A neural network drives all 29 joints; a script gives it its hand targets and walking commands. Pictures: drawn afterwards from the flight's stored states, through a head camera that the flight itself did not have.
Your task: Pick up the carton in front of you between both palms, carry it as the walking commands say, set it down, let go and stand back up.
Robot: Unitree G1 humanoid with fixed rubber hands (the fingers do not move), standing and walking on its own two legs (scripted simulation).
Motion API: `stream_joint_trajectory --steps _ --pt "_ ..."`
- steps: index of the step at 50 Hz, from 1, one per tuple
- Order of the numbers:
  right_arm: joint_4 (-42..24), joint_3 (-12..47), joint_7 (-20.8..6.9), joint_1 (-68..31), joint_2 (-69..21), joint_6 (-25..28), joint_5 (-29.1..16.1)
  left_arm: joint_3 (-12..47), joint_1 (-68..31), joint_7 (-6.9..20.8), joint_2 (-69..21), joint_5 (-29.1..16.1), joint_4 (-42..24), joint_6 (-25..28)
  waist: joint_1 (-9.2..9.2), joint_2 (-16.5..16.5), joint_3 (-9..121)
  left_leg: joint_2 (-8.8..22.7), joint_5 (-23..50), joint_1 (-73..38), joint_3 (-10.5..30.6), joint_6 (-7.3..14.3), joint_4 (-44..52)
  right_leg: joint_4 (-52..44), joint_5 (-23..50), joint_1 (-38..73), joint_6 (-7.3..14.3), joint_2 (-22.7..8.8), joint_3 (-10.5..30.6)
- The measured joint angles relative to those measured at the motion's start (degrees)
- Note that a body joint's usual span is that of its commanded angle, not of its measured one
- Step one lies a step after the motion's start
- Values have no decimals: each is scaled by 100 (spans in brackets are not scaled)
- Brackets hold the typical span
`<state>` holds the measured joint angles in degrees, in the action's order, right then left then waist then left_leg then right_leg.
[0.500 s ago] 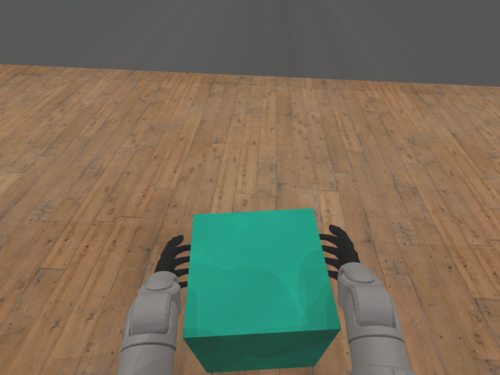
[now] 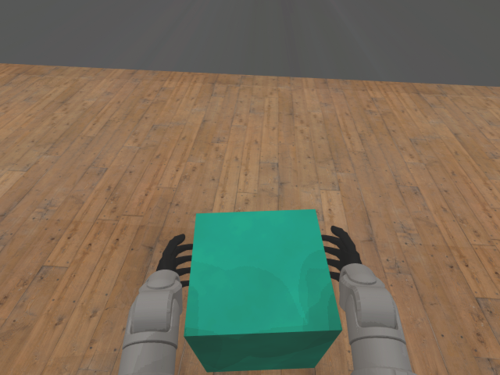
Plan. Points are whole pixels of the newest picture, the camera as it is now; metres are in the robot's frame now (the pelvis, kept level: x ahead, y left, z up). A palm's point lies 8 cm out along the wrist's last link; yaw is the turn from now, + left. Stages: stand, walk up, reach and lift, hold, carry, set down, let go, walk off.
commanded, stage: carry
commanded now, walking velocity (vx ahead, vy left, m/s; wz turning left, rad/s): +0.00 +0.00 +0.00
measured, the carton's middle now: (258, 294) +0.30 +0.00 -0.04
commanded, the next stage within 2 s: hold in 0.54 s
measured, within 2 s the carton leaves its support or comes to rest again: neither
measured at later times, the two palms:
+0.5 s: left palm (165, 283) +0.28 +0.15 +0.04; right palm (349, 273) +0.29 -0.15 +0.05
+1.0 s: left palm (179, 277) +0.28 +0.13 +0.05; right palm (368, 279) +0.27 -0.17 +0.07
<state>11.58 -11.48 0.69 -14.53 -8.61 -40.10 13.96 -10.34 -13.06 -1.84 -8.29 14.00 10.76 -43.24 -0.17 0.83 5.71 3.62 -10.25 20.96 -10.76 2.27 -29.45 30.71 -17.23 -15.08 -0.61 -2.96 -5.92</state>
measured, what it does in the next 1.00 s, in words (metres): stands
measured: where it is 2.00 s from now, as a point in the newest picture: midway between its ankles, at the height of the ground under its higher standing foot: outside the picture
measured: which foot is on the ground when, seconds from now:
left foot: down 0.00-1.00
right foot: down 0.00-1.00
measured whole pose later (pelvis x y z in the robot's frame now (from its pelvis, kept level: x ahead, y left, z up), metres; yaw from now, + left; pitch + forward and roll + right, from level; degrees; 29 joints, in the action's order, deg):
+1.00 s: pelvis -0.01 +0.00 +0.01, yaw -4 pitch -9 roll +0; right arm 17.6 -15.8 -0.9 -18.4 -9.6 -37.8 16.4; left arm -12.7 -16.1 -1.0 -9.0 16.9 14.4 -42.8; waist -0.1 3.5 -3.1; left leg 1.1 -7.7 6.1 -7.7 2.1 -22.4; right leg 24.8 -13.9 -2.2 0.2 -0.9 -0.1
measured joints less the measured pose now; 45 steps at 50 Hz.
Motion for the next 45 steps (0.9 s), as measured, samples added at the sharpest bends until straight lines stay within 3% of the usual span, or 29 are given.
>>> stream_joint_trajectory --steps 27,31,35,45 --pt "-98 69 21 19 4 -12 -30 34 81 -13 16 -41 -124 29 7 1 -6 -27 120 -1 -26 22 112 -17 80 -51 -5 -19 21" --pt "63 12 -77 21 2 117 93 20 54 16 8 9 -60 27 -5 107 -516 -116 291 -712 -10 43 541 -384 267 628 35 24 173" --pt "288 -72 -83 -85 -22 231 97 -29 -12 1 -1 99 32 41 130 171 -766 -204 372 -1100 185 -22 745 -571 309 967 46 92 300" --pt "513 -340 -151 -321 -84 261 217 -182 -236 56 -53 235 264 74 42 249 -876 -251 287 -1401 320 -14 713 -626 365 1227 62 200 533"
